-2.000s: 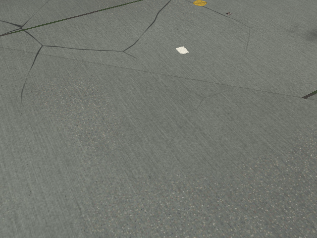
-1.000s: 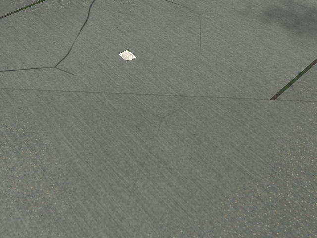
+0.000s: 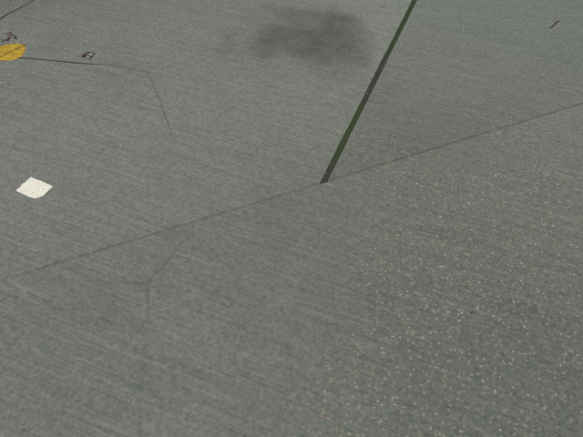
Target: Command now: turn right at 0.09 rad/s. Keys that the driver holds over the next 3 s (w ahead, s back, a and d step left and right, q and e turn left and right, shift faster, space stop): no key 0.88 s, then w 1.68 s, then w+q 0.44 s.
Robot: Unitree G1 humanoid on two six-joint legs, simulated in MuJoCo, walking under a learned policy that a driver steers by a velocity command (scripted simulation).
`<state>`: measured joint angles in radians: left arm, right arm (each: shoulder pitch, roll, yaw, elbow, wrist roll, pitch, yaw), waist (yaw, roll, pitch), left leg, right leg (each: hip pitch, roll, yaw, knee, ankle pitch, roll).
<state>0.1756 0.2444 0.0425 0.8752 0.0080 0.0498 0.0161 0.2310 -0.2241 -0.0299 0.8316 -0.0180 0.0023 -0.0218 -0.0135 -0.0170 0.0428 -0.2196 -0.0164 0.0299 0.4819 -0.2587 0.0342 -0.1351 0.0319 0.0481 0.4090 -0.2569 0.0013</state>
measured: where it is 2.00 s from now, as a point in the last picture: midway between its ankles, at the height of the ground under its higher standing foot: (265, 425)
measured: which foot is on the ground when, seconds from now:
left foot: down 0.00-1.00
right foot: down 0.00-1.00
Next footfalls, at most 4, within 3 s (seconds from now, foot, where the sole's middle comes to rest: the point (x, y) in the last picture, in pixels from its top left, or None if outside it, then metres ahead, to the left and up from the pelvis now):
1.62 right None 0.43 -0.03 -0.78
2.16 left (246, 332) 0.75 0.12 -0.78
2.72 right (312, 236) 1.06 -0.06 -0.78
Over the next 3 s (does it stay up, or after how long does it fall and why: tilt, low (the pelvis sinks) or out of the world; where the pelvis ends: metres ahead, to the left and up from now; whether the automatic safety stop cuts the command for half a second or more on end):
stays up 1.03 0.01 0.01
